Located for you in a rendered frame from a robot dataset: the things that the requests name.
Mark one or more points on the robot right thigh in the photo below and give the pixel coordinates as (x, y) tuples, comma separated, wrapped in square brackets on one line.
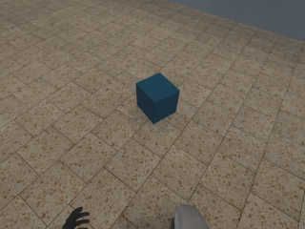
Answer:
[(188, 217)]

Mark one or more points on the robot left hand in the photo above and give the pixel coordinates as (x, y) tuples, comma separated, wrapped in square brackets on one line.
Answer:
[(72, 221)]

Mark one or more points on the carton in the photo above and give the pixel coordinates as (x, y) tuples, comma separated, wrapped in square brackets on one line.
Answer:
[(157, 97)]

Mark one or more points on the right robot shin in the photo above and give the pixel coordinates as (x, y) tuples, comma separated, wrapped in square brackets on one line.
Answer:
[(184, 203)]

